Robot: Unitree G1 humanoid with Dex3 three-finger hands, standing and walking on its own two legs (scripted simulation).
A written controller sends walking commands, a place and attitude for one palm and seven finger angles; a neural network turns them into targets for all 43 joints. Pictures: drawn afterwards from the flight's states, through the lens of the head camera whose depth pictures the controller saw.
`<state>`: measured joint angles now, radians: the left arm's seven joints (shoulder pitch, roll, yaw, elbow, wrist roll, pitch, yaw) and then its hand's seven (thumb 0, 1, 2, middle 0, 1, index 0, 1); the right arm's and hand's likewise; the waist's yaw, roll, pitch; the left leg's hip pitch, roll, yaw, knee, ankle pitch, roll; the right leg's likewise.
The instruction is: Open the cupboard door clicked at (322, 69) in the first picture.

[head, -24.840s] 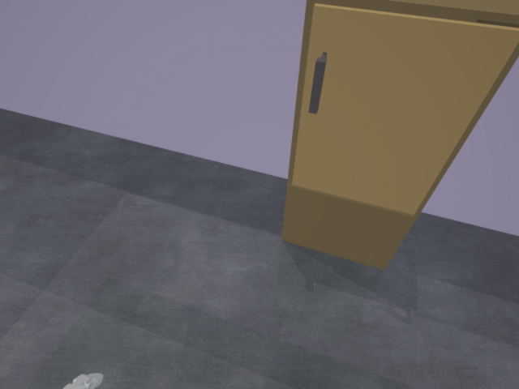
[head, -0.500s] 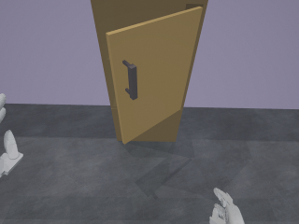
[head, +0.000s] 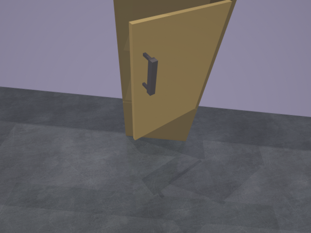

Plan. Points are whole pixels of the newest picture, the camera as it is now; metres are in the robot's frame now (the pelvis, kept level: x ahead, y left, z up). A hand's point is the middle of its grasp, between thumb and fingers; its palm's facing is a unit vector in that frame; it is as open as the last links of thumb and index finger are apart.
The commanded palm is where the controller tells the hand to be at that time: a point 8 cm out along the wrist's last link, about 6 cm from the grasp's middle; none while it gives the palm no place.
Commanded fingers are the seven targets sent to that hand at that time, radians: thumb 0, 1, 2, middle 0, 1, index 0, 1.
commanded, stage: let the arm hang, fingers relaxed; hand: left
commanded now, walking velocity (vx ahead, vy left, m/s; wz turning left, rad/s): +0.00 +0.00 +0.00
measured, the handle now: (148, 74) +0.59 +0.07 +0.07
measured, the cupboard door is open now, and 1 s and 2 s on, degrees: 39 39 39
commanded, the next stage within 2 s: look to check the result in 0.70 s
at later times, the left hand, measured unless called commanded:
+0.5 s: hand out of the picture -0.02 +0.17 -0.17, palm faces +0.04 -0.98 -0.17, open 7.4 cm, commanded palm none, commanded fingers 0.00 0.90 0.90 -0.20 -0.30 -0.20 -0.30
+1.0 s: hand out of the picture -0.02 +0.17 -0.17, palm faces +0.04 -0.98 -0.19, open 7.4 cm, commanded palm none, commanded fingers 0.00 0.90 0.90 -0.20 -0.30 -0.20 -0.30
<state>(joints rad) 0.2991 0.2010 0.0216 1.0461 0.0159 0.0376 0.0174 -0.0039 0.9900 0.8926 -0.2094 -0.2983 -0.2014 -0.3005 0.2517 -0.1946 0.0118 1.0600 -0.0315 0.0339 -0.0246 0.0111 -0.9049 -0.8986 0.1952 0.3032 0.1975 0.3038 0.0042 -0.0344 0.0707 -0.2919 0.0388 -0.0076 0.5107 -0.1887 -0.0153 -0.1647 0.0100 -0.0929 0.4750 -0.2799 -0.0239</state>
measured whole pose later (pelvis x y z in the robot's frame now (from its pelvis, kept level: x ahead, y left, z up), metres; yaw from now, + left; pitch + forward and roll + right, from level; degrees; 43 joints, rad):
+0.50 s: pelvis +0.00 +0.01 +0.00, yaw -1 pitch -2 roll +0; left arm 0.31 0.11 0.02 1.15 0.02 0.00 0.03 0.01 0.90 0.89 -0.20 -0.30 -0.19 -0.30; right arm 0.30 -0.11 0.00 1.15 -0.03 0.02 -0.03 0.01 -0.91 -0.90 0.20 0.30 0.20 0.30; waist -0.01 0.02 0.03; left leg -0.26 0.01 0.02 0.46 -0.16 0.00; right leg -0.17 -0.02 -0.07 0.48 -0.28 0.00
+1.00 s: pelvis +0.01 +0.01 +0.00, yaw -1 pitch -2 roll +0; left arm 0.31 0.13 0.02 1.16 0.01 0.00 0.04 0.01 0.91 0.89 -0.20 -0.30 -0.19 -0.30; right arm 0.27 -0.13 0.00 1.15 -0.03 0.01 -0.04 0.01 -0.91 -0.90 0.20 0.30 0.20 0.30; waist 0.00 0.01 0.05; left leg -0.24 0.01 0.02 0.44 -0.17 0.00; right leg -0.13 -0.02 -0.07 0.44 -0.28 -0.01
